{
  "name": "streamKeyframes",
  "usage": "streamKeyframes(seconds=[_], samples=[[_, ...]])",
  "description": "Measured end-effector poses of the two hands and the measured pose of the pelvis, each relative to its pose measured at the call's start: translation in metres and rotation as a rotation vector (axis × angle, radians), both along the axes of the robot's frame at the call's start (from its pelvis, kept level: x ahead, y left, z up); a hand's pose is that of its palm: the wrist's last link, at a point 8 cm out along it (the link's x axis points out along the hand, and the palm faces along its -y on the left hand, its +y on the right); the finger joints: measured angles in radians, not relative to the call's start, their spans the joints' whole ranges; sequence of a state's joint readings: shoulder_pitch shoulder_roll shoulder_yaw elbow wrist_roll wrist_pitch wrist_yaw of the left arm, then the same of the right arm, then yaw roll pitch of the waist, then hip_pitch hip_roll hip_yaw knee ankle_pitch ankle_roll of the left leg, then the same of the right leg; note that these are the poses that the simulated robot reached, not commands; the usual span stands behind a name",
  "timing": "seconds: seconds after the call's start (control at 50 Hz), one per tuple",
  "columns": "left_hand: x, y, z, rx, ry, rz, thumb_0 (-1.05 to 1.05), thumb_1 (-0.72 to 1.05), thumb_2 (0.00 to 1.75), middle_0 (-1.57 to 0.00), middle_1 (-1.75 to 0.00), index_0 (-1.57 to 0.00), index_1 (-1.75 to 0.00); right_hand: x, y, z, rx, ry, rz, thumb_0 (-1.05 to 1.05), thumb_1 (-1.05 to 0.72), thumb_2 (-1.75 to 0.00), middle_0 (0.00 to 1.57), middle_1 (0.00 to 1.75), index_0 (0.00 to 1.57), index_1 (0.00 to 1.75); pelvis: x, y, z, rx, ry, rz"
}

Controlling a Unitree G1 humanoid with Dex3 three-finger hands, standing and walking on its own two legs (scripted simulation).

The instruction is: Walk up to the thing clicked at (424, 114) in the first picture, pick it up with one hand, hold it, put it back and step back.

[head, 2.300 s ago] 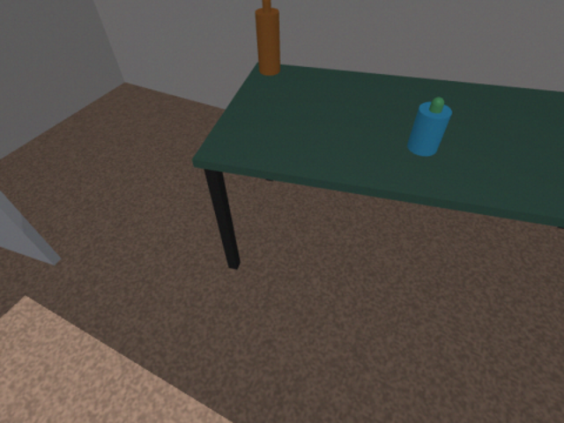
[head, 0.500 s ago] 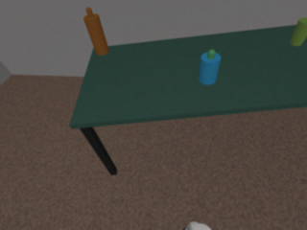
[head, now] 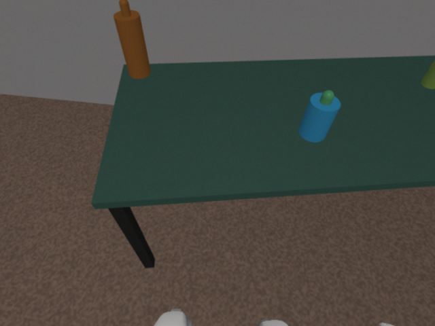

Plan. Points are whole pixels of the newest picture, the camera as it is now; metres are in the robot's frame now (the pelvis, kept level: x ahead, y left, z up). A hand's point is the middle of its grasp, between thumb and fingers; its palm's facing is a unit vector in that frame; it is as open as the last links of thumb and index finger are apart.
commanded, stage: walk up
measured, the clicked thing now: (320, 113) +0.70 -0.27 -0.05
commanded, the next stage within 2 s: stand in 1.94 s
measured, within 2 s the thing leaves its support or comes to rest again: neither
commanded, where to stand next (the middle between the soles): +0.08 -0.02 m, yaw -4 degrees
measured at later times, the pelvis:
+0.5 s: pelvis +0.03 +0.00 +0.00, yaw -6 degrees
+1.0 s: pelvis +0.02 +0.01 +0.03, yaw -7 degrees
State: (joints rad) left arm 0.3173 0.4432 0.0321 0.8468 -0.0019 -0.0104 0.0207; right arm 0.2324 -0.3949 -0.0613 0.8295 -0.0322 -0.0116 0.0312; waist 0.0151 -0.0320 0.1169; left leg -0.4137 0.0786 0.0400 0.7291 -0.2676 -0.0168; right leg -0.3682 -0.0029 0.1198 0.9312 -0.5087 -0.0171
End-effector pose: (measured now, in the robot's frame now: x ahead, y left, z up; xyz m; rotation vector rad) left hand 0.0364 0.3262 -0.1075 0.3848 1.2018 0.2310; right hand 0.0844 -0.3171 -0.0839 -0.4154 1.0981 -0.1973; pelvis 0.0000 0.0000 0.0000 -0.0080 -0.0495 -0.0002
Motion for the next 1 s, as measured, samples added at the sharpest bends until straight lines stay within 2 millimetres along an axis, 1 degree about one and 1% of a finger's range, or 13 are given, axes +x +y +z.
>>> streamKeyframes(seconds=[0.06,0.12,0.18,0.24,0.28,0.36,0.42,0.5,0.62,0.7,0.78,0.9,1.0], samples=[[0.016,0.003,-0.005,-0.027,0.019,-0.029,0.01,0.9,0.9,-0.21,-0.3,-0.2,-0.3,0.008,0.018,0.006,0.016,-0.014,-0.009,0.0,-0.9,-0.9,0.2,0.3,0.2,0.3,0.006,0.006,0.005,-0.012,0.012,-0.018],[0.03,0.004,-0.005,-0.042,0.028,-0.044,0.01,0.9,0.9,-0.21,-0.3,-0.2,-0.3,0.015,0.025,0.007,0.022,-0.026,-0.008,0.0,-0.9,-0.9,0.21,0.3,0.2,0.3,0.012,0.01,0.006,-0.013,0.025,-0.032],[0.041,0.003,-0.003,-0.036,0.036,-0.061,0.01,0.9,0.9,-0.21,-0.3,-0.2,-0.3,0.018,0.021,0.002,0.021,-0.029,-0.019,0.0,-0.89,-0.9,0.21,0.3,0.21,0.3,0.017,0.012,0.004,-0.008,0.032,-0.048],[0.049,0.002,0.0,-0.012,0.035,-0.07,0.01,0.9,0.9,-0.21,-0.3,-0.2,-0.3,0.02,0.012,-0.009,0.023,-0.031,-0.042,0.0,-0.89,-0.9,0.21,0.3,0.21,0.3,0.021,0.011,-0.001,-0.01,0.031,-0.064],[0.053,-0.001,0.005,0.0,0.026,-0.07,0.01,0.9,0.9,-0.21,-0.3,-0.2,-0.3,0.02,0.008,-0.015,0.027,-0.021,-0.064,0.0,-0.9,-0.9,0.21,0.3,0.21,0.3,0.023,0.009,-0.001,-0.032,0.023,-0.061],[0.065,-0.002,0.011,0.01,0.018,-0.086,0.01,0.9,0.9,-0.21,-0.3,-0.2,-0.3,0.019,0.007,-0.019,0.043,-0.026,-0.102,0.0,-0.9,-0.9,0.21,0.3,0.2,0.3,0.029,0.008,0.001,0.012,0.025,-0.092],[0.082,-0.004,0.013,0.012,-0.003,-0.096,0.01,0.9,0.9,-0.21,-0.3,-0.2,-0.3,0.013,0.007,-0.02,0.048,-0.032,-0.115,0.0,-0.9,-0.9,0.21,0.3,0.2,0.3,0.031,0.008,0.001,0.022,0.02,-0.096],[0.105,-0.013,0.014,0.006,-0.072,-0.125,0.01,0.9,0.9,-0.21,-0.3,-0.2,-0.3,0.001,0.003,-0.021,0.048,-0.002,-0.127,0.0,-0.9,-0.9,0.21,0.3,0.2,0.3,0.029,0.002,0.001,0.014,0.017,-0.099],[0.126,-0.034,0.017,-0.039,-0.105,-0.162,0.01,0.9,0.9,-0.21,-0.3,-0.2,-0.3,-0.016,-0.003,-0.016,0.043,0.023,-0.156,0.0,-0.9,-0.9,0.21,0.3,0.2,0.3,0.024,0.0,0.007,0.029,0.011,-0.099],[0.132,-0.044,0.019,-0.065,-0.109,-0.182,0.01,0.9,0.9,-0.21,-0.3,-0.2,-0.3,-0.026,-0.004,-0.013,0.039,0.039,-0.171,0.0,-0.9,-0.9,0.21,0.3,0.2,0.3,0.021,0.0,0.012,0.024,0.008,-0.106],[0.132,-0.049,0.02,-0.081,-0.104,-0.179,0.01,0.9,0.9,-0.21,-0.3,-0.2,-0.3,-0.036,-0.004,-0.01,0.04,0.058,-0.181,0.0,-0.9,-0.9,0.21,0.3,0.2,0.3,0.019,-0.001,0.016,0.024,0.005,-0.108],[0.123,-0.048,0.021,-0.094,-0.067,-0.161,0.01,0.9,0.9,-0.21,-0.3,-0.2,-0.3,-0.044,0.001,-0.006,0.047,0.089,-0.188,0.0,-0.9,-0.9,0.21,0.3,0.2,0.3,0.018,0.001,0.023,0.019,0.005,-0.114],[0.115,-0.043,0.021,-0.1,-0.032,-0.139,0.01,0.9,0.9,-0.21,-0.3,-0.2,-0.3,-0.044,0.008,-0.004,0.053,0.105,-0.19,0.0,-0.9,-0.9,0.21,0.3,0.2,0.3,0.02,0.005,0.027,0.015,0.007,-0.117]])
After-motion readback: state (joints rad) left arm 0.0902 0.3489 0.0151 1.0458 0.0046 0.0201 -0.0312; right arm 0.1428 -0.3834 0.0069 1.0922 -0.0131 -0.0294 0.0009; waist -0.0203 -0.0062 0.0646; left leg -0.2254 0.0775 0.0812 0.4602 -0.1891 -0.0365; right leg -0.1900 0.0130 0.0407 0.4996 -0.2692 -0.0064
